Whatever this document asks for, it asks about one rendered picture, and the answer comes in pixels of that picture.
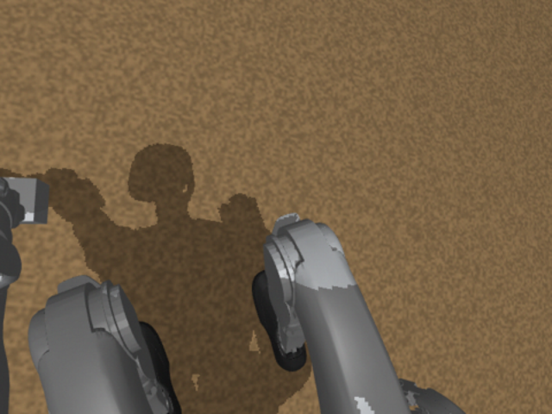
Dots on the right robot hand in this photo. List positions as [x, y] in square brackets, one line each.
[429, 401]

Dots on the right robot foot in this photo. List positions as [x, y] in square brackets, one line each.
[292, 361]

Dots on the small box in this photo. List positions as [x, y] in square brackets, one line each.
[34, 195]

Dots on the left robot arm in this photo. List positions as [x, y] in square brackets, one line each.
[10, 269]

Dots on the left robot foot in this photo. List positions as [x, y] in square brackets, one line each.
[161, 365]

